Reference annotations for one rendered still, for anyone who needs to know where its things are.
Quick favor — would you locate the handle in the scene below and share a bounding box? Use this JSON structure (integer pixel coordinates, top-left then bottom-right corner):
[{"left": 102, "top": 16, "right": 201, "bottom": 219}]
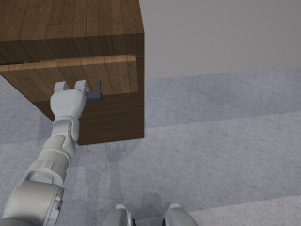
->
[{"left": 85, "top": 80, "right": 103, "bottom": 104}]

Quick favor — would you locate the drawer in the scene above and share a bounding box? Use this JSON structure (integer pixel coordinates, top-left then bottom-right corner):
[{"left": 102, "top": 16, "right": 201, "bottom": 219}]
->
[{"left": 0, "top": 54, "right": 138, "bottom": 102}]

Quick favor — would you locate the left robot hand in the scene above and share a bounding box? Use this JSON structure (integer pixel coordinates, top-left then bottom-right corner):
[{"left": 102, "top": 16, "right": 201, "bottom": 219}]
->
[{"left": 50, "top": 80, "right": 89, "bottom": 119}]

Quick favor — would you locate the cabinet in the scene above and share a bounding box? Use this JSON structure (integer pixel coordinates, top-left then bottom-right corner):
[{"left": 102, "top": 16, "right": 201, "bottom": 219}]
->
[{"left": 0, "top": 0, "right": 145, "bottom": 146}]

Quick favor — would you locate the robot right shin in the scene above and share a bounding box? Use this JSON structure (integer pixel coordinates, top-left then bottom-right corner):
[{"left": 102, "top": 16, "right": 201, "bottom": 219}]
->
[{"left": 168, "top": 203, "right": 180, "bottom": 211}]

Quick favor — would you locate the left robot thigh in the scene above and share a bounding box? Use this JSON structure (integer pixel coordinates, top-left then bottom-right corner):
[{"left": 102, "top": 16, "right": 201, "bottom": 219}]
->
[{"left": 103, "top": 208, "right": 133, "bottom": 226}]

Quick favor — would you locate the robot left forearm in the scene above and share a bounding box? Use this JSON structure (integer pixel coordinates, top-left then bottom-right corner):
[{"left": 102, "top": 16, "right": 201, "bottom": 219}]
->
[{"left": 3, "top": 116, "right": 80, "bottom": 219}]

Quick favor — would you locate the robot left upper arm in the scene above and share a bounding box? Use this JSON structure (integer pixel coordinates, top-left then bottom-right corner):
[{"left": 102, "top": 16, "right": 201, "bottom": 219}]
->
[{"left": 0, "top": 180, "right": 65, "bottom": 226}]

